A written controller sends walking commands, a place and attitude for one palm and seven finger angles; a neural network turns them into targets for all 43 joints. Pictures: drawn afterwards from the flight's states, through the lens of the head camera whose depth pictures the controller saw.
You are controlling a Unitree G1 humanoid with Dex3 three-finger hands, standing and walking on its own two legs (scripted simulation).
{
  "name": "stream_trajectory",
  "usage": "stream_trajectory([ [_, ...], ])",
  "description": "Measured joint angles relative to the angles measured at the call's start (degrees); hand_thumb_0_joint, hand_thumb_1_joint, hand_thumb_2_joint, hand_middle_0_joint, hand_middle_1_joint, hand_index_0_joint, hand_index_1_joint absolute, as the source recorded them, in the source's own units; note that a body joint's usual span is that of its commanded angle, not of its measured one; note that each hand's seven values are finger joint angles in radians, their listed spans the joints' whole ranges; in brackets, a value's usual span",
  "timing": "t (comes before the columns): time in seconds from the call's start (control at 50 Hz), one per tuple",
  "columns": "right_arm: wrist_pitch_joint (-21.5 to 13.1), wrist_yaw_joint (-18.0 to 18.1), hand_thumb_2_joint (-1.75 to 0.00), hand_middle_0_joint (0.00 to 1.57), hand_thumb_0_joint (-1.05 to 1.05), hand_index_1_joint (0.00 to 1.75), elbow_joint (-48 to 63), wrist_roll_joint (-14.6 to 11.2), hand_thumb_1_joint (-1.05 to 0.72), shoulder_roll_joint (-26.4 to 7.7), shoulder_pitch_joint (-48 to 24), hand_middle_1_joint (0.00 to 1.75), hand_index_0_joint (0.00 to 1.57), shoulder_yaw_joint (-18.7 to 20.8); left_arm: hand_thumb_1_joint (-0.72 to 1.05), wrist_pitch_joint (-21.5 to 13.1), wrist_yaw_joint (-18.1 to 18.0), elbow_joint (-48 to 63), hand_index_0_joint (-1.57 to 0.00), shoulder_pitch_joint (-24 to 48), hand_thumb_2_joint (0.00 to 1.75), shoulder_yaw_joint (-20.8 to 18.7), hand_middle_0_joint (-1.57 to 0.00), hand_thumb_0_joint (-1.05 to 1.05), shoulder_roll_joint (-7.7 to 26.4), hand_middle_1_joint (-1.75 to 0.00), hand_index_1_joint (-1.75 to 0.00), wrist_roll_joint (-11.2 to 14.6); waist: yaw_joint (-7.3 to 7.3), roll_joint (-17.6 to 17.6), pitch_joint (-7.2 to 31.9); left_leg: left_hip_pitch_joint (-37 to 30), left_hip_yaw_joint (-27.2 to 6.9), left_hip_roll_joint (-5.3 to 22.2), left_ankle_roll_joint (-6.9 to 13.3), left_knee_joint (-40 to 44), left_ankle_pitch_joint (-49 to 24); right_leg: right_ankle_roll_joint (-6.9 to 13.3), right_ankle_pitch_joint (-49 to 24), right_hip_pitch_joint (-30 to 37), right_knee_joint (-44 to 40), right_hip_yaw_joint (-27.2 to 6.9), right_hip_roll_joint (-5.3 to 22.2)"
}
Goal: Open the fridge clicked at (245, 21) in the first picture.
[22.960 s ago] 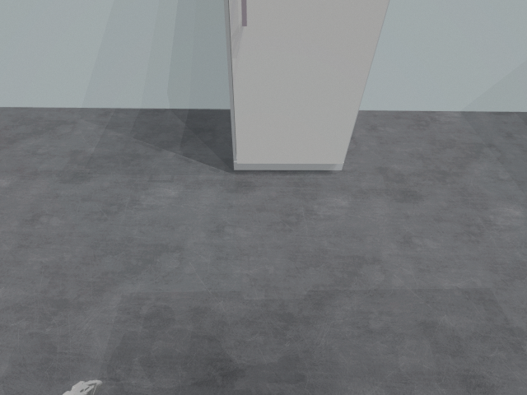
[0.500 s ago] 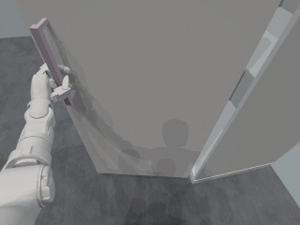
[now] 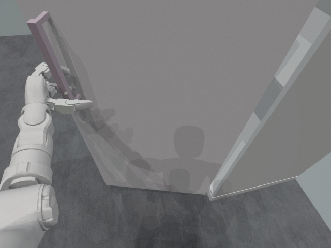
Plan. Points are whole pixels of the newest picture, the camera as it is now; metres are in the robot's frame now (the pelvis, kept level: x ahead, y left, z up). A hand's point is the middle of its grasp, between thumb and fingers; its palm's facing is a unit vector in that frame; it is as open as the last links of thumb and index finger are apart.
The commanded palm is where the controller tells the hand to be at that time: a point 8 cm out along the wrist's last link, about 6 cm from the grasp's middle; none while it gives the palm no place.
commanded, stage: loosen the grip on the handle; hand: left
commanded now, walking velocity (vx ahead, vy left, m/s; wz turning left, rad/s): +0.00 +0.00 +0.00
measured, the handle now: (60, 68) +0.50 +0.26 +0.16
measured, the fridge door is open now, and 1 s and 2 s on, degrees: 71 71 71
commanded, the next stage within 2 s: slip the hand off the handle in 0.22 s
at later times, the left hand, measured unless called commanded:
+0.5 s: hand (48, 93) +0.45 +0.29 +0.12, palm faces +0.35 -0.91 -0.22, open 14.6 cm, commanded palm +0.41 +0.33 +0.13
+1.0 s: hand (23, 95) +0.44 +0.34 +0.12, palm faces +0.32 -0.92 -0.22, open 14.7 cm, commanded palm +0.39 +0.37 +0.13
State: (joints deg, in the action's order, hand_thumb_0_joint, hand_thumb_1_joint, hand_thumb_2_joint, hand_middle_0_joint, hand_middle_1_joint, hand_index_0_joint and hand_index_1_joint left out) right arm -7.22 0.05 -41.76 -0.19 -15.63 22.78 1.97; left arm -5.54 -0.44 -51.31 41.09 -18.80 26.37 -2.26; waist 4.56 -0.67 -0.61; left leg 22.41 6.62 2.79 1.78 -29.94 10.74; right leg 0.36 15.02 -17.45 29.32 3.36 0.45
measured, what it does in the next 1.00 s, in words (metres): stands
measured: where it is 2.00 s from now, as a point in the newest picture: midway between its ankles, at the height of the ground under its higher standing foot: outside the picture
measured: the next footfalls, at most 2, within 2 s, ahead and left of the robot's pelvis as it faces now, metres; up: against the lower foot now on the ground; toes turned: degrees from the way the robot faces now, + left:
none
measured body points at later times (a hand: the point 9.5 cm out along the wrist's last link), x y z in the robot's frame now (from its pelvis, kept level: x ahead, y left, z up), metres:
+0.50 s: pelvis +0.03 -0.01 +0.00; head +0.07 +0.00 +0.45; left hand +0.43 +0.33 +0.14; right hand +0.09 -0.27 -0.12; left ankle +0.05 +0.10 -0.73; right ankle +0.00 -0.12 -0.73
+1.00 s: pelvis +0.02 +0.00 -0.01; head +0.08 +0.01 +0.44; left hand +0.42 +0.39 +0.14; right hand +0.05 -0.29 -0.11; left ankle +0.05 +0.10 -0.73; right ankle +0.00 -0.12 -0.73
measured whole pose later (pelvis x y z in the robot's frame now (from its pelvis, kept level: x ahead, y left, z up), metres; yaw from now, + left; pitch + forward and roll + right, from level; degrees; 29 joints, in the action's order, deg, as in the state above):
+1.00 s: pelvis +0.02 +0.00 -0.01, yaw +1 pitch +7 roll -2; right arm -4.5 3.6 -42.7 -1.5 -17.2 22.5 0.8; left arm -9.6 12.6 -56.3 38.5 -28.0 40.4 1.4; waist 5.0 0.0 0.9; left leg 29.0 4.5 3.7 1.3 -36.5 15.0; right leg 0.5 18.2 -22.0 32.8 4.9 -0.3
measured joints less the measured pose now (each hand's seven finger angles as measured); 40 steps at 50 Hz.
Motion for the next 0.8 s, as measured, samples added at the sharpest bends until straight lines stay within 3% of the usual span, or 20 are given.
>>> stream_trajectory([
  [0.06,0.18,0.33,-0.89,0.20,0.01,0.30,-0.82,-0.04,-0.90,-0.07,-1.06,0.30,0.20,-0.13,-0.35,0.97,-1.01,3.34,-0.40,-2.40,0.30,0.13,-0.37,-0.01,-1.54,-1.31,-1.33,0.41,-0.15,0.14,0.01,0.01,-0.29,-0.17,0.05,-0.41,0.60,-0.18,0.44,0.35,-0.06,0.27,0.15],
  [0.18,-0.21,1.21,-0.89,0.20,0.01,0.30,-1.73,0.61,-0.91,0.63,-3.14,0.30,0.20,-0.44,-0.49,1.55,-2.59,2.39,-0.34,-1.28,0.23,0.08,-0.32,-0.01,-0.65,-1.24,-1.25,-0.14,-0.24,0.26,-0.20,0.86,-1.20,-0.30,-0.12,-1.02,1.25,-0.19,0.96,0.28,-0.34,1.14,0.20],
  [0.34,0.51,1.46,-0.89,0.20,0.01,0.30,-2.65,0.00,-0.91,0.97,-4.03,0.30,0.20,-1.14,-0.54,1.59,-0.01,2.38,-0.30,-2.18,0.21,-0.19,-0.27,-0.01,-0.69,-1.17,-1.19,1.84,-1.01,1.13,0.98,0.44,-1.73,-0.37,-0.33,-1.46,2.33,-0.17,1.96,1.15,-0.45,1.61,0.20],
  [0.44,1.15,2.04,-0.89,0.20,0.01,0.30,-1.71,0.08,-0.91,1.02,-4.44,0.30,0.20,-1.53,-0.55,1.14,1.43,0.70,-0.27,-2.56,0.21,-2.96,-0.26,-0.01,2.29,-1.16,-1.17,1.23,-0.64,1.18,0.93,0.76,-1.69,-0.02,-0.65,-2.01,2.77,0.12,2.46,0.67,0.26,1.49,-0.10],
  [0.56,1.65,2.64,-0.89,0.20,0.01,0.30,-1.81,-0.60,-0.90,0.27,-3.63,0.30,0.20,-1.58,-0.55,-0.21,5.14,-0.34,-0.26,-3.05,0.20,-4.58,-0.26,-0.01,5.46,-1.15,-1.15,2.87,-0.96,1.13,0.91,1.57,-2.03,0.31,-0.95,-3.02,3.27,0.39,3.03,0.00,1.17,1.74,-0.40],
  [0.8,2.01,3.57,-0.89,0.20,0.01,0.30,-2.02,-1.00,-0.91,-1.53,-2.14,0.30,0.20,-1.19,-0.55,-2.82,10.30,-5.83,-0.25,-0.96,0.20,-7.92,-0.26,-0.01,11.47,-1.15,-1.15,2.88,-0.11,0.44,0.86,5.06,-2.65,0.83,-1.05,-5.60,3.89,0.60,3.52,-3.07,3.17,2.19,-0.81],
])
